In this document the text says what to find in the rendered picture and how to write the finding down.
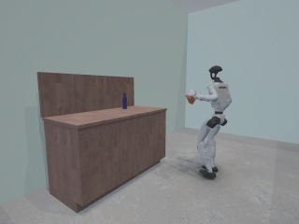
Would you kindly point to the robot left forearm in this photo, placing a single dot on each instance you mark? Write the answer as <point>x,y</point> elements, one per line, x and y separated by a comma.
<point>202,97</point>

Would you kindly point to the robot right upper arm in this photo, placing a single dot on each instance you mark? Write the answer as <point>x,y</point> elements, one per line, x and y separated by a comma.
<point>228,95</point>

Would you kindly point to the sponge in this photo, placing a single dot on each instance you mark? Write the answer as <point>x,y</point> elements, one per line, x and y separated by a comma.
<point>190,99</point>

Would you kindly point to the robot right forearm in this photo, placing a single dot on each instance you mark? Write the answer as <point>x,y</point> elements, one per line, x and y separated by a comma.
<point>223,108</point>

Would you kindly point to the robot left upper arm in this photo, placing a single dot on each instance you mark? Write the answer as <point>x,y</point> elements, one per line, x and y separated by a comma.
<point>211,88</point>

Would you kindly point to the left robot hand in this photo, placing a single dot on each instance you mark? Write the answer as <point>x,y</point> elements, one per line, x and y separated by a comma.
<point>190,94</point>

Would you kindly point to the table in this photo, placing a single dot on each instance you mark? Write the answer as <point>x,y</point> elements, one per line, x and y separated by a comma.
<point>93,145</point>

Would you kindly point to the robot left foot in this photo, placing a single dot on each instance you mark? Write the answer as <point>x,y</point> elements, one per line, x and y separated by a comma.
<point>206,172</point>

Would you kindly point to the robot right thigh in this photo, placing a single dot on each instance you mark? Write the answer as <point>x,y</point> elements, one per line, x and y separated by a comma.
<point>213,131</point>

